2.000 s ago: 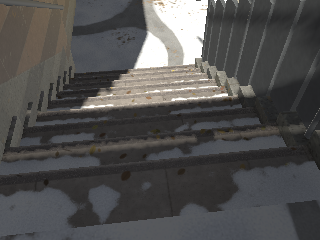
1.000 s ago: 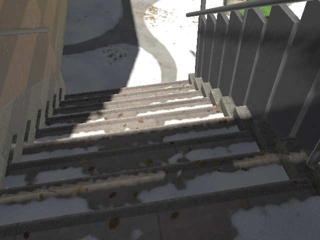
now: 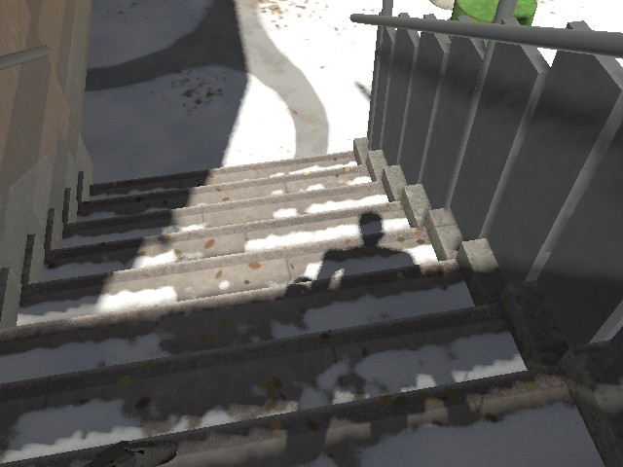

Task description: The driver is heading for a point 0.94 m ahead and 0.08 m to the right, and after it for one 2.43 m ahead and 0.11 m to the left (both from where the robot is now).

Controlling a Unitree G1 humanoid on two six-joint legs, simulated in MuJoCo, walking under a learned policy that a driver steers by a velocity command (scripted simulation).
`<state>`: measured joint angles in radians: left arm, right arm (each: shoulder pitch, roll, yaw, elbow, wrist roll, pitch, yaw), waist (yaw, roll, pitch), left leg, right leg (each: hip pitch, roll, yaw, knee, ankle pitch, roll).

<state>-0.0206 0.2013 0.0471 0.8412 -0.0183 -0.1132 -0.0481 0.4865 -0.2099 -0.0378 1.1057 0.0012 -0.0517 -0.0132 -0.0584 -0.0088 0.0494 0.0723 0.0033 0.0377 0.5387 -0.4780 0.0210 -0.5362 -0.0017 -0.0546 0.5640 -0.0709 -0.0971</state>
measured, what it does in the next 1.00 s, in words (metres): goes down: left foot 0.17 m lower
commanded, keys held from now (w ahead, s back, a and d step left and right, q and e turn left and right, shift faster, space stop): w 0.60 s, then w+e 0.40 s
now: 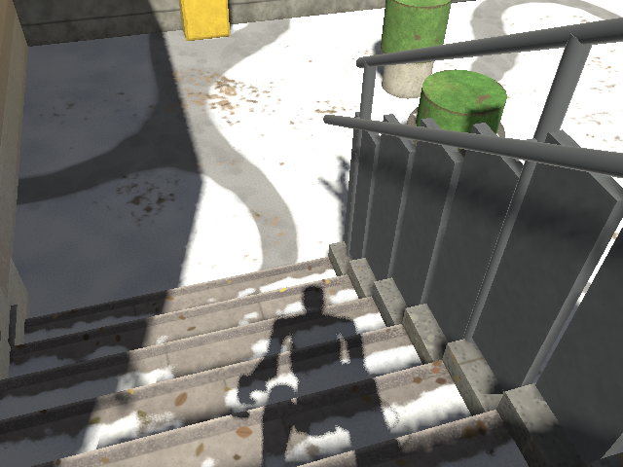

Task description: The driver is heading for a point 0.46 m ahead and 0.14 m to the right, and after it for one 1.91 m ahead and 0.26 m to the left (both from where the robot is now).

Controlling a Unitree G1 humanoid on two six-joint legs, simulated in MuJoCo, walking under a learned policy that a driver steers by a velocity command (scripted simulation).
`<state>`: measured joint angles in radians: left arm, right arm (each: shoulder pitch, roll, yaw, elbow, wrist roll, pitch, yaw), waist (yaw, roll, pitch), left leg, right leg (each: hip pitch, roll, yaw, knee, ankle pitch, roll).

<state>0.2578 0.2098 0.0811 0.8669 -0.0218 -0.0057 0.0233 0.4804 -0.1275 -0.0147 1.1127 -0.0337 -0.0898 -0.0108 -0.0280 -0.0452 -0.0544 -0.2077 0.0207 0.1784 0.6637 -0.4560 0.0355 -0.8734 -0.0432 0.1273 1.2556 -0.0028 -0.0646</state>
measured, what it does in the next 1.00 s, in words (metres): goes down: right foot 0.17 m lower, then left foot 0.17 m lower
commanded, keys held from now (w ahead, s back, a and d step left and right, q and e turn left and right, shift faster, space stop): w+e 0.42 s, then w+q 0.58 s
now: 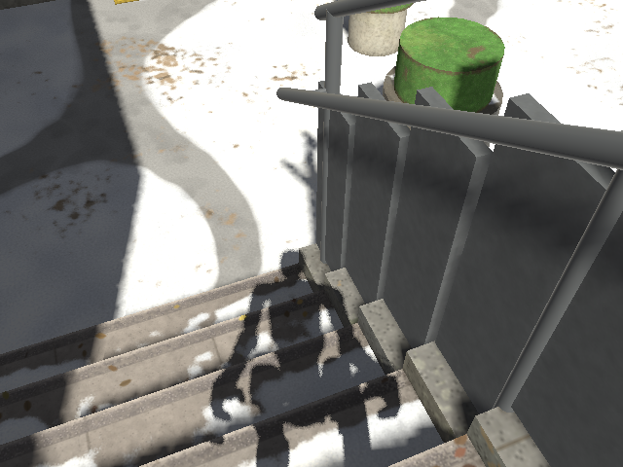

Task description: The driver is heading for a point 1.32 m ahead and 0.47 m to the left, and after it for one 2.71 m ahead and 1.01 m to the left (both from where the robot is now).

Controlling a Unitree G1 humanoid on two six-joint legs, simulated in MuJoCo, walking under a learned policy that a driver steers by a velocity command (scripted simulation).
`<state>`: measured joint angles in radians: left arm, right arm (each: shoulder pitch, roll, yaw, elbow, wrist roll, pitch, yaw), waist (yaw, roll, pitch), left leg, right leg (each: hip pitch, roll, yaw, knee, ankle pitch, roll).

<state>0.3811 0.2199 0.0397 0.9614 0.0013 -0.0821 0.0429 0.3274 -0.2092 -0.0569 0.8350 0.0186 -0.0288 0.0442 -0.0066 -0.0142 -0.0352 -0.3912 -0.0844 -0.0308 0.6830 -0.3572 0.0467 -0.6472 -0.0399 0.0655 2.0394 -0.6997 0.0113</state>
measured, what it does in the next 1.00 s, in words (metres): goes down, turning left: right foot 0.17 m lower, then left foot 0.17 m lower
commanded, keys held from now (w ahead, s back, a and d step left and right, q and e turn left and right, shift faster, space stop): w+q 1.00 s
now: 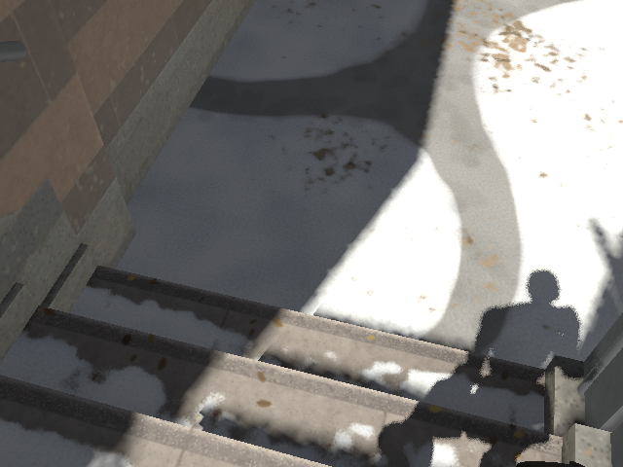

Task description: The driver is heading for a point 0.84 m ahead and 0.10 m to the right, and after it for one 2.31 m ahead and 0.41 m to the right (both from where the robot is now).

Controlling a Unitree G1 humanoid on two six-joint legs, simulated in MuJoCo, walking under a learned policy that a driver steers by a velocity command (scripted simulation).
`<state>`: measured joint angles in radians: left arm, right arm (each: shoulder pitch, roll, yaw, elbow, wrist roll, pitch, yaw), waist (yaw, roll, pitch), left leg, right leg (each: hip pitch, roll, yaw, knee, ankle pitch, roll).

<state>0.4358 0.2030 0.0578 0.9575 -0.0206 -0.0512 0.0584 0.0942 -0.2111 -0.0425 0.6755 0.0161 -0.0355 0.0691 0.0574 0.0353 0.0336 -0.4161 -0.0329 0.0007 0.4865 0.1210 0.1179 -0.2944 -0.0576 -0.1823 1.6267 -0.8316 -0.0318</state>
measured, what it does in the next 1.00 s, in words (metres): goes down: right foot 0.17 m lower, then left foot 0.17 m lower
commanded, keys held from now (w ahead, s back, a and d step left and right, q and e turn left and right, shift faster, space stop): w+q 0.06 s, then w+e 0.72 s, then w+q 0.22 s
